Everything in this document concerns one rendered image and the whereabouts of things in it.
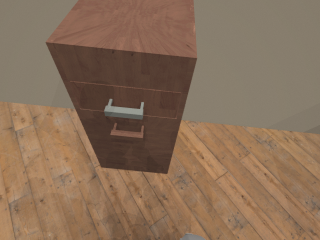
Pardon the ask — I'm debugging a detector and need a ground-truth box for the handle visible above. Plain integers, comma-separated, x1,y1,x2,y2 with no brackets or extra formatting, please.
104,99,144,120
110,129,144,141

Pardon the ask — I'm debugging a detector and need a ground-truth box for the drawer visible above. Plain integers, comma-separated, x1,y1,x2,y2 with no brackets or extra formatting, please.
70,80,181,118

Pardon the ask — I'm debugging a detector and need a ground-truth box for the cabinet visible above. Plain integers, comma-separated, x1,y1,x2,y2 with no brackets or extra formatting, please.
45,0,197,174

